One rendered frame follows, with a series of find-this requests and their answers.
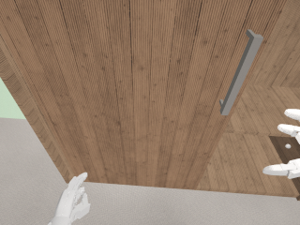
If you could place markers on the robot left hand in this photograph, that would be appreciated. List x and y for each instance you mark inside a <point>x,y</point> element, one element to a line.
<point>66,206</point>

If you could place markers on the left robot forearm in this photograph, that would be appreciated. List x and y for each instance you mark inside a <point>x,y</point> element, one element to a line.
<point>60,220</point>

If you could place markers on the handle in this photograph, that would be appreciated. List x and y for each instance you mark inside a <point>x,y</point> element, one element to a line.
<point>253,45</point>

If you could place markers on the robot right hand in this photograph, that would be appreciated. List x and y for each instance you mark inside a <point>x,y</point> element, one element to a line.
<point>292,169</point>

